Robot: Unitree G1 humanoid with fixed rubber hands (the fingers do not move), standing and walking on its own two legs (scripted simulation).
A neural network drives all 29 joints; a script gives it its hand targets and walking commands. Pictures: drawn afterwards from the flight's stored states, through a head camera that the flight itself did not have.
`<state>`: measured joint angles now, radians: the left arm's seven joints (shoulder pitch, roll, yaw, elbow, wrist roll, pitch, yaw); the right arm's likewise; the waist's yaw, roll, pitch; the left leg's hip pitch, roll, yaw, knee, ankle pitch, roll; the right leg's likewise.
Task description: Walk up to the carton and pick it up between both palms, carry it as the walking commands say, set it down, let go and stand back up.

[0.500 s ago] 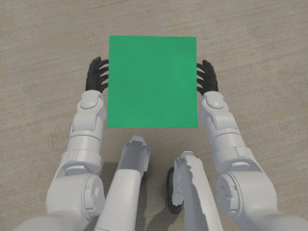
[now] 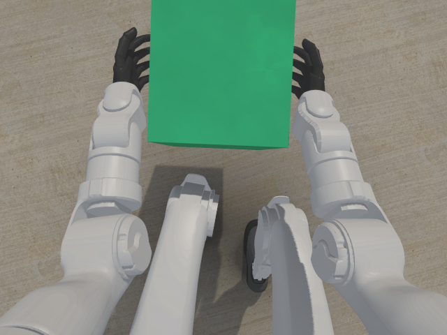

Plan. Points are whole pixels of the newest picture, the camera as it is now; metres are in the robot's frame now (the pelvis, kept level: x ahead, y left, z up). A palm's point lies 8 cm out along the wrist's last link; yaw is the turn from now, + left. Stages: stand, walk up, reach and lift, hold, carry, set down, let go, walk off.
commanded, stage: set down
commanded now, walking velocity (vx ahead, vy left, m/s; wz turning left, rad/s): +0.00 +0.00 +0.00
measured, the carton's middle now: (219, 90) +0.49 +0.10 -0.18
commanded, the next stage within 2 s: none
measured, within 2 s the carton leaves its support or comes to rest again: rests again in 1.68 s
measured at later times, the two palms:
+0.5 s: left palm (144, 83) +0.48 +0.25 -0.20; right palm (292, 90) +0.53 -0.04 -0.20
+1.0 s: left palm (146, 78) +0.50 +0.26 -0.25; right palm (281, 90) +0.54 -0.03 -0.26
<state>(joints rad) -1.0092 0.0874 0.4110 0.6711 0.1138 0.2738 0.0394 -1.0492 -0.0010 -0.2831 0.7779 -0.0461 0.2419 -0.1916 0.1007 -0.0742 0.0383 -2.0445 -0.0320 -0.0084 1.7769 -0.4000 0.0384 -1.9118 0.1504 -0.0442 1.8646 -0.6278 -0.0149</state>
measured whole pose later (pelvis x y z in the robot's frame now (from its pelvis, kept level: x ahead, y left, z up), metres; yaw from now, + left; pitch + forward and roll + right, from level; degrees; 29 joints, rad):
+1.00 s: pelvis -0.01 +0.00 -0.10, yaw +0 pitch +28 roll -1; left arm -1.41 0.30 0.32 0.82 -0.05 0.28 0.07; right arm -1.43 -0.16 -0.14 0.85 0.11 0.28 -0.27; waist 0.14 -0.06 0.52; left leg -2.19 0.00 0.04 2.13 -0.43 0.05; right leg -2.05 0.17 -0.06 2.25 -0.70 -0.01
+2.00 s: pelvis -0.01 -0.01 -0.12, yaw -1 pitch +31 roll +0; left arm -1.41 0.35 0.35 1.05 -0.02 0.20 -0.01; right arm -1.44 -0.14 -0.12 1.03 0.07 0.21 -0.19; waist 0.13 -0.06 0.44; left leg -2.27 0.04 0.06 2.17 -0.44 0.06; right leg -2.16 0.20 -0.05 2.30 -0.68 -0.01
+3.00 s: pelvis -0.01 +0.01 -0.11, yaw -1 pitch +31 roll -1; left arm -1.42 0.40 0.25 1.16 -0.20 0.02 0.06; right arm -1.44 -0.30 0.02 0.99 0.19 0.12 -0.16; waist 0.12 -0.02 0.52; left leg -2.25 0.04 0.08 2.15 -0.44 0.09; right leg -2.13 0.17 -0.02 2.28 -0.70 0.02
